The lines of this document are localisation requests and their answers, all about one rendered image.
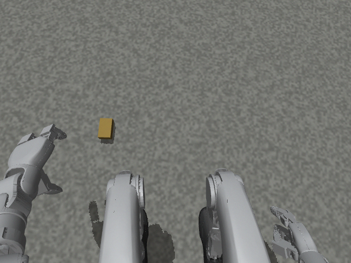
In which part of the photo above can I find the left robot hand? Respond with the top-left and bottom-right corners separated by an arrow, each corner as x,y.
8,124 -> 67,196

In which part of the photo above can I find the small box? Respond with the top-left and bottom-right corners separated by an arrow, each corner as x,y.
98,118 -> 114,139

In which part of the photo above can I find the right robot foot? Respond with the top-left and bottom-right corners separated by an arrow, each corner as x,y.
199,207 -> 223,263

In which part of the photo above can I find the right robot arm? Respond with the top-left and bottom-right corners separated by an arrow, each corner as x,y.
298,251 -> 329,263

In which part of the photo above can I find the left robot arm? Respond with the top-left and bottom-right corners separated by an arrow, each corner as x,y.
0,164 -> 42,263

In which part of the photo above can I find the right robot hand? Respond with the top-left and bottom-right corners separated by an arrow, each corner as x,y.
270,206 -> 318,262

